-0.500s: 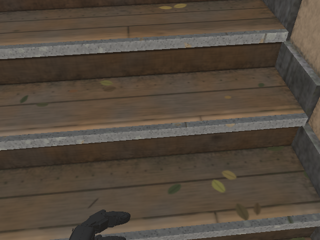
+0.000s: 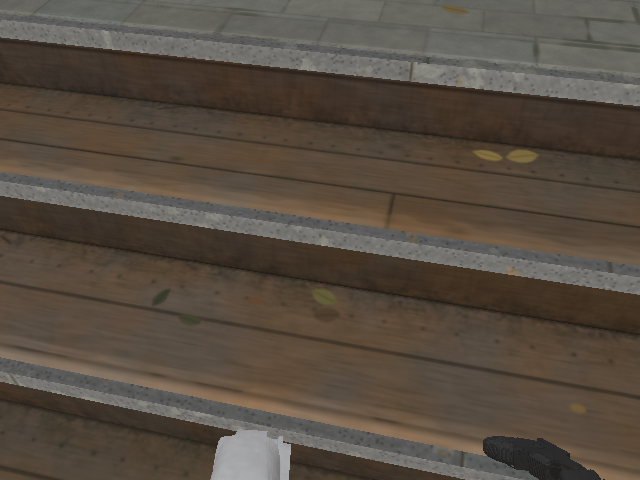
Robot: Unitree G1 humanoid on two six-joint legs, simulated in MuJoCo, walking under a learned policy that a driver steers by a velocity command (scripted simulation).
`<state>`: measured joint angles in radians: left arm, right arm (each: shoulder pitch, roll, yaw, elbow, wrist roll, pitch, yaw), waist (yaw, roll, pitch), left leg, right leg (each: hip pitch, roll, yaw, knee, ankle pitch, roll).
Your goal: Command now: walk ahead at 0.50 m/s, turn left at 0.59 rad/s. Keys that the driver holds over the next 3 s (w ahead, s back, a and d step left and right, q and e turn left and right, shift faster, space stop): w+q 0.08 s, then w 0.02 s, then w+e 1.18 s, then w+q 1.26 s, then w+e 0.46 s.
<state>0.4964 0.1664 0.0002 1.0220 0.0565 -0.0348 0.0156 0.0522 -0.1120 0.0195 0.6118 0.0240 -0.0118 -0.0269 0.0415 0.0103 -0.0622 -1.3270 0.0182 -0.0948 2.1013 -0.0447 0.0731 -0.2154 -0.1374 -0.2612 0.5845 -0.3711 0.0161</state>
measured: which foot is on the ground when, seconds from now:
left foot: up 0.00-0.20, down 0.22-0.78, up 0.80-1.00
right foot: down 0.00-0.26, up 0.28-0.74, down 0.76-1.00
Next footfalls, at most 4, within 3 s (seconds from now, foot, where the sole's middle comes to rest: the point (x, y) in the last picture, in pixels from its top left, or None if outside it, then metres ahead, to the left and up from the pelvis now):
0.22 left None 0.35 0.19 -0.59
0.76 right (351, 374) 0.60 0.01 -0.42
1.28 left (335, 174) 0.93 0.05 -0.25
1.82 right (532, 195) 0.88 -0.31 -0.25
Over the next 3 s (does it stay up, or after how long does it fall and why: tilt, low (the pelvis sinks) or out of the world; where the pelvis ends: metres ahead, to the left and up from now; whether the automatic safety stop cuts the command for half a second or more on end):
stays up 1.63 -0.22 0.68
